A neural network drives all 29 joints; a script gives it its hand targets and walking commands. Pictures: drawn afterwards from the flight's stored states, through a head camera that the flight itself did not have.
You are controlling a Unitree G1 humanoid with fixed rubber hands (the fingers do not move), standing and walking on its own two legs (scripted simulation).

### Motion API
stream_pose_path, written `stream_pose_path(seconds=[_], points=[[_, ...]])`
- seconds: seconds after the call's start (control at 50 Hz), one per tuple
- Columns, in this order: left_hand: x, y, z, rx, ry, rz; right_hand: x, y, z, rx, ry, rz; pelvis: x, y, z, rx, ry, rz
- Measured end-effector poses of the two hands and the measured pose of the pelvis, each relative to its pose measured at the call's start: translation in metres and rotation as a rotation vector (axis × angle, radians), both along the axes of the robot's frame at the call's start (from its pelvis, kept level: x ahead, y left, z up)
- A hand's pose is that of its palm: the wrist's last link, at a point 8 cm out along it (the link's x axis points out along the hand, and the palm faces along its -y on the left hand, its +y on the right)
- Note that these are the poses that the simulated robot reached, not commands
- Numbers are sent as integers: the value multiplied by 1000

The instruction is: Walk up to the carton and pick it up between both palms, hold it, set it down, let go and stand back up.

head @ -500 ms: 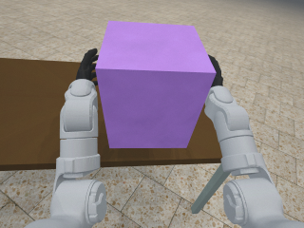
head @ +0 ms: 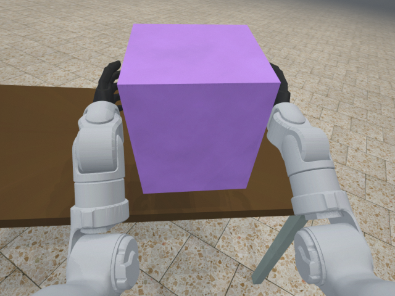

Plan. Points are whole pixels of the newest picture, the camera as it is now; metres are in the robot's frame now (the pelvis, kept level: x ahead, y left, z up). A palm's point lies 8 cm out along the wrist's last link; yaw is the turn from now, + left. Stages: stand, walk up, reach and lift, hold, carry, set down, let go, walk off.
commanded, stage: hold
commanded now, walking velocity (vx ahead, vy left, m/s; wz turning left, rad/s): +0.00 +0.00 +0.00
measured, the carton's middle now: (193, 111) +0.39 +0.00 +0.22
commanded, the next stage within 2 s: none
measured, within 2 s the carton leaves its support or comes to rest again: neither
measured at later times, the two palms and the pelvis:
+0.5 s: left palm (101, 103) +0.36 +0.16 +0.26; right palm (277, 98) +0.36 -0.15 +0.28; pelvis +0.00 -0.01 +0.00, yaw +0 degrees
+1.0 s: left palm (98, 102) +0.35 +0.16 +0.26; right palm (277, 96) +0.36 -0.14 +0.28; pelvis +0.00 +0.00 +0.00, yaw +0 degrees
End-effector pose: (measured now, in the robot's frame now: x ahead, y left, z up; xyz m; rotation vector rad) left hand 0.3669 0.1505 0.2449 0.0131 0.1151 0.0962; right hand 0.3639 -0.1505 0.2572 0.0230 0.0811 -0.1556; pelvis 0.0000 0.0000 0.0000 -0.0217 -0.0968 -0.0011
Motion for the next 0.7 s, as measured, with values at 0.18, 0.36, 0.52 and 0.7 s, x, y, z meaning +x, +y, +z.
stream_pose_path(seconds=[0.18,0.36,0.52,0.7], points=[[-4,-1,7,-16,4,7,-2,-1,9,2,4,4,-2,-2,0,2,-6,-5],[-9,3,11,-18,1,17,-3,3,15,12,3,15,-3,-4,0,2,-5,-1],[-11,5,13,-27,5,22,-3,5,20,10,7,19,-4,-6,-1,3,-2,1],[-13,6,15,-31,4,22,-5,6,24,11,6,21,-3,-6,-1,3,-6,1]])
